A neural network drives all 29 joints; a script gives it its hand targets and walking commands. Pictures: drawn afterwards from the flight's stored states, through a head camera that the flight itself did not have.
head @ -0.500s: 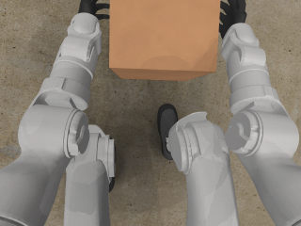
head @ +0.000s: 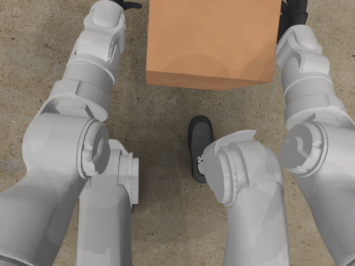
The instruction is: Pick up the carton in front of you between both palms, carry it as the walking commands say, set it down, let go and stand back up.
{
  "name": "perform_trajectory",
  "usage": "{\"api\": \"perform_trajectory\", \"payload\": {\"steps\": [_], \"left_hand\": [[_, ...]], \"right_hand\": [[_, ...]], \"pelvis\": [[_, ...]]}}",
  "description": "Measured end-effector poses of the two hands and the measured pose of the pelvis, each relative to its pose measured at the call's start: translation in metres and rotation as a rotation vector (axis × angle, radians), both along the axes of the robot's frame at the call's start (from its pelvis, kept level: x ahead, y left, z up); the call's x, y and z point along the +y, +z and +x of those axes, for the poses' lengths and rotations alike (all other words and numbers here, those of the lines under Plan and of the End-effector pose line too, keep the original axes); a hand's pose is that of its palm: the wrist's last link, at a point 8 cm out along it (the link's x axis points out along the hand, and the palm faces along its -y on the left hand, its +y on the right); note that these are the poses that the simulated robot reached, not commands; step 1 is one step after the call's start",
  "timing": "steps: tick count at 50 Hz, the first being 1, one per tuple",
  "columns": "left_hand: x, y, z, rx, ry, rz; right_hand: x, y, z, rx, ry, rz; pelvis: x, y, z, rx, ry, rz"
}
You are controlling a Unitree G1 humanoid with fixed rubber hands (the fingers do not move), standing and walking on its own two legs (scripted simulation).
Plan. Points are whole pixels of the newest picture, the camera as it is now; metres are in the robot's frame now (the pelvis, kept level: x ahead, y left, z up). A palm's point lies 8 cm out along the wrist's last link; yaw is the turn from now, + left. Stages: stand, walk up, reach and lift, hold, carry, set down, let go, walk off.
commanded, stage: set down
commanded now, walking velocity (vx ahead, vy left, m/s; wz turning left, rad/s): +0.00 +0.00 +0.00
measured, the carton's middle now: (198, 35) +0.50 -0.11 -0.24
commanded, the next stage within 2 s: let go in 1.46 s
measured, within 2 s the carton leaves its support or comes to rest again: rests again in 0.20 s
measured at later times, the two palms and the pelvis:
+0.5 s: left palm out of the picture +0.56 +0.09 -0.17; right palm (297, 39) +0.47 -0.29 -0.17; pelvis +0.00 -0.01 +0.01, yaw -1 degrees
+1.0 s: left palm out of the picture +0.57 +0.09 +0.00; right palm out of the picture +0.47 -0.28 -0.01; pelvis +0.02 -0.01 +0.11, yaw +0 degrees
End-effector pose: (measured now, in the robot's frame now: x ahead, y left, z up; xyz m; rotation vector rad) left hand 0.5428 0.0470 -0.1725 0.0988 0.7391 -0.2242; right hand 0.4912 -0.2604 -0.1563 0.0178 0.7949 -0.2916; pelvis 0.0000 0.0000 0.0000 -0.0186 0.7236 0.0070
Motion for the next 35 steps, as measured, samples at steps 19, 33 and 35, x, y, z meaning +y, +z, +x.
{"api": "perform_trajectory", "payload": {"steps": [19,33,35], "left_hand": [[0.056,-0.023,0.001,-0.029,0.05,0.088],[0.034,0.062,0.021,-0.142,0.056,0.097],[0.035,0.078,0.021,-0.129,0.066,0.105]], "right_hand": [[-0.024,-0.026,-0.024,0.017,-0.104,-0.051],[-0.022,0.04,-0.019,-0.148,-0.097,-0.026],[-0.023,0.055,-0.022,-0.147,-0.103,-0.024]], "pelvis": [[-0.006,0.003,-0.001,-0.03,-0.005,-0.008],[-0.007,0.028,0.004,-0.004,-0.029,0.018],[-0.007,0.038,0.005,0.002,-0.032,0.025]]}}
